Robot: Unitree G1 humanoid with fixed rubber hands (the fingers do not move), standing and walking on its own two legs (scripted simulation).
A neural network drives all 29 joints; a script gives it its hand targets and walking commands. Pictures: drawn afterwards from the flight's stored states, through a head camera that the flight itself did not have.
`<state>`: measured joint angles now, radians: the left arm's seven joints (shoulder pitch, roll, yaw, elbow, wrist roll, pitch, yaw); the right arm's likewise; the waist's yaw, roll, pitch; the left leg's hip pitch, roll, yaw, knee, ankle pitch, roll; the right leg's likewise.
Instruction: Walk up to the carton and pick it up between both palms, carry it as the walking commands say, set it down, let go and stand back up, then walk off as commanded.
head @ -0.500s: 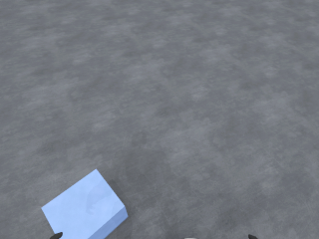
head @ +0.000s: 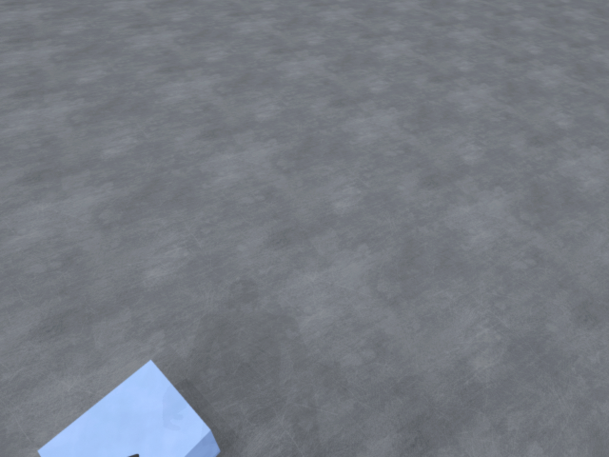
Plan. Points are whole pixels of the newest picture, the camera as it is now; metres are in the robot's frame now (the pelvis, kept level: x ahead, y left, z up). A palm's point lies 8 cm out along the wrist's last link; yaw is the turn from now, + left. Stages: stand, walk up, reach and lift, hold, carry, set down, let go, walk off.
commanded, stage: stand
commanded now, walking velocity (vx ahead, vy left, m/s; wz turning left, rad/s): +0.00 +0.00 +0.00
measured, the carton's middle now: (139, 451) +0.26 +0.40 -0.66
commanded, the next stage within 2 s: none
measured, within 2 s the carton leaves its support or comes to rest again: neither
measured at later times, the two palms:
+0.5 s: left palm out of the picture +0.02 +0.27 -0.13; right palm out of the picture +0.03 -0.22 -0.13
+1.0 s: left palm out of the picture -0.01 +0.25 -0.14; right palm out of the picture -0.02 -0.19 -0.13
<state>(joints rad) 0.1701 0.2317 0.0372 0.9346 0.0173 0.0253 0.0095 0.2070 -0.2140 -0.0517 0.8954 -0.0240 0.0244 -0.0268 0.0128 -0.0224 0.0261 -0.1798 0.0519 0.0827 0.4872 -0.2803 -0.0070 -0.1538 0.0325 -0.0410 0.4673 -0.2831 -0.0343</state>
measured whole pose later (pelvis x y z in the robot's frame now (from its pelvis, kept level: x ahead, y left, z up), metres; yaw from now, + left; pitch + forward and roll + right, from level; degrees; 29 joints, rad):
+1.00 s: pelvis +0.01 +0.03 +0.01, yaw +0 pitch -2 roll +0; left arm 0.28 0.16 0.00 1.20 0.01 0.00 0.05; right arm 0.32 -0.15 -0.01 1.13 -0.01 -0.01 -0.04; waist -0.01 -0.01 0.01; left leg -0.12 0.00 0.09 0.37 -0.23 0.03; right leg -0.09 -0.01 -0.03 0.35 -0.23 0.01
